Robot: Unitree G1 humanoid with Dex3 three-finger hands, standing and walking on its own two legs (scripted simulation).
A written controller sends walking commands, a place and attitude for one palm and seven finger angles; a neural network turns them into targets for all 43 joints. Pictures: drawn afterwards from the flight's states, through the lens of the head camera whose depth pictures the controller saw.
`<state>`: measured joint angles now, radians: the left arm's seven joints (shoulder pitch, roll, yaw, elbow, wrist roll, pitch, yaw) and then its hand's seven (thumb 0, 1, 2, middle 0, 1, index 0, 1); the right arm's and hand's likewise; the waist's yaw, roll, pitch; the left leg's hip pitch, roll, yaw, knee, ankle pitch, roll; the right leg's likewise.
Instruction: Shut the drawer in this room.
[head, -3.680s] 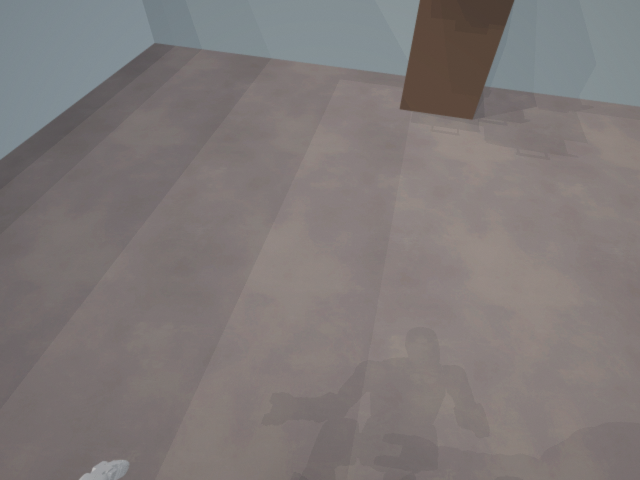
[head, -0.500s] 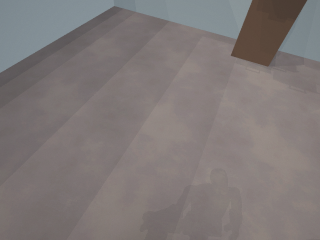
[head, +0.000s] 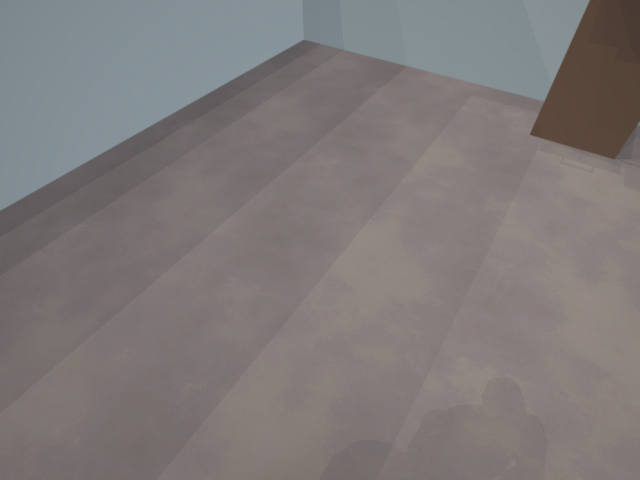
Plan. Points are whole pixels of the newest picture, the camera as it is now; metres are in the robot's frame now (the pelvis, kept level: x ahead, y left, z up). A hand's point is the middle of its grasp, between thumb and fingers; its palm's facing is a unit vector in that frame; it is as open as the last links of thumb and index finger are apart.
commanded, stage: turn or walk to find it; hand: left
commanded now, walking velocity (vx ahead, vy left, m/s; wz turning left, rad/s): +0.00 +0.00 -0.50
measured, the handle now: out of the picture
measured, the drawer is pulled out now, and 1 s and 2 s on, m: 0.17 0.17 0.17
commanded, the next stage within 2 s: stand and wait in 0.64 s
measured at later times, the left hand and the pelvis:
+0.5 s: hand out of the picture -0.02 +0.22 -0.18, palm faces +0.12 -0.96 -0.23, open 7.4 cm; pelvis -0.02 +0.02 -0.01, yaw +4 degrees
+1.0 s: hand out of the picture +0.01 +0.24 -0.16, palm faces +0.25 -0.94 -0.24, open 7.4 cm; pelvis -0.03 +0.03 +0.00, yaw +14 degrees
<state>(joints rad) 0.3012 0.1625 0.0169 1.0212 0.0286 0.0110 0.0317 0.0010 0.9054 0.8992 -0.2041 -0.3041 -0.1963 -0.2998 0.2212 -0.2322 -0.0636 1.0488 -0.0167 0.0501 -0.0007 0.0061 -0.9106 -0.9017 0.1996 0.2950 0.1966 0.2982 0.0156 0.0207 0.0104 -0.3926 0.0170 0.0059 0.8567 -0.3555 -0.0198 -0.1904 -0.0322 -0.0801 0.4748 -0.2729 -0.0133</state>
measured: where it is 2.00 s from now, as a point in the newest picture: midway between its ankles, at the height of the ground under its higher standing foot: outside the picture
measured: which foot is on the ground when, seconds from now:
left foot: up 0.00-0.06, down 0.08-1.00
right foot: down 0.00-0.62, up 0.64-1.00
